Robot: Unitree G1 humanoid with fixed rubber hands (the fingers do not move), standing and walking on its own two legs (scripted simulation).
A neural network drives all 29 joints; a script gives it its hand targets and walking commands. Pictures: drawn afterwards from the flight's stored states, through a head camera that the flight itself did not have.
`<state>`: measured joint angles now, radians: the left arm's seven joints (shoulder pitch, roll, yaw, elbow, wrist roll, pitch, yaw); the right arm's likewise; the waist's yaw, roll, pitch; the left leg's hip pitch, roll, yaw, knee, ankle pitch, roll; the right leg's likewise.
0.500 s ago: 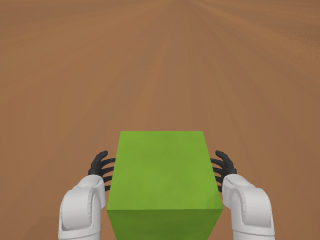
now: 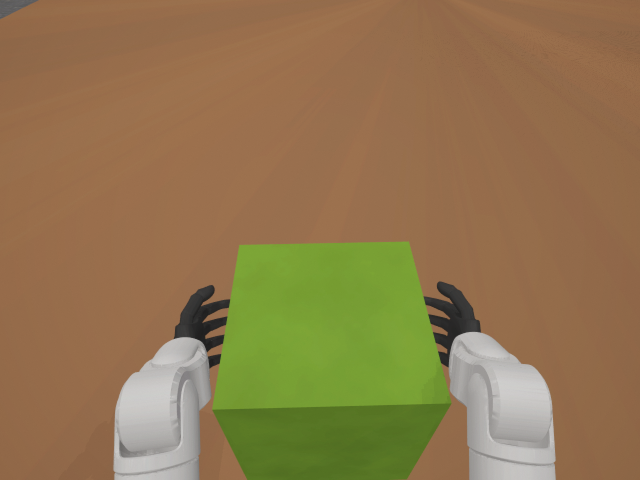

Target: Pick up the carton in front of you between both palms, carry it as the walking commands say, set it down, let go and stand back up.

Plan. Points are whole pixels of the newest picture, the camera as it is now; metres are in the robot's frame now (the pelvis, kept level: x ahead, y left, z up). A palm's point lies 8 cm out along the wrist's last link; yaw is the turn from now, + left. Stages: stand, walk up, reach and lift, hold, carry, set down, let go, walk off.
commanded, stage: carry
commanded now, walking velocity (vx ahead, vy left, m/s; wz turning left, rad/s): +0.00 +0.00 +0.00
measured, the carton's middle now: (326, 366) +0.28 +0.01 +0.00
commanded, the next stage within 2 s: none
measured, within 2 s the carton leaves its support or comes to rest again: neither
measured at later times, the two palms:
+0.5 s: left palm (227, 209) +0.50 +0.16 +0.07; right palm (424, 215) +0.49 -0.14 +0.07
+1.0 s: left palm (256, 205) +0.55 +0.12 +0.03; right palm (436, 213) +0.53 -0.18 +0.03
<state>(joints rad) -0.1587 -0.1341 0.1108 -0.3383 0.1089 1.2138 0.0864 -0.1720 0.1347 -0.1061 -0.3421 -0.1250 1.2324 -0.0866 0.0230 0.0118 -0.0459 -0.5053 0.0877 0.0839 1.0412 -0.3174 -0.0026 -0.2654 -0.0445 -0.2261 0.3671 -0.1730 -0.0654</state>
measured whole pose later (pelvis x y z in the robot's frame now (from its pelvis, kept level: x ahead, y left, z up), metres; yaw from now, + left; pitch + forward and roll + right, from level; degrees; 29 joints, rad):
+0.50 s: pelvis +0.23 +0.02 -0.01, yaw -3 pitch +5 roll +1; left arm -0.15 -0.13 0.11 -0.33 0.13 1.17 0.08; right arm -0.15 0.13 -0.09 -0.31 -0.12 1.16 -0.08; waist 0.00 -0.02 -0.09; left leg -0.35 0.04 0.23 0.49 -0.21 0.04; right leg -0.13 -0.07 -0.13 0.48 -0.39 0.04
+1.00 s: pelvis +0.26 -0.01 -0.01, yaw -4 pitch +4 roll +2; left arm -0.15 -0.13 0.12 0.03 0.21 0.83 0.02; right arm -0.14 0.13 -0.11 0.01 -0.22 0.85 -0.03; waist 0.01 -0.01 -0.11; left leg -0.33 0.05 0.20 0.49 -0.19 0.01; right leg -0.01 -0.04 -0.17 0.38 -0.38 0.00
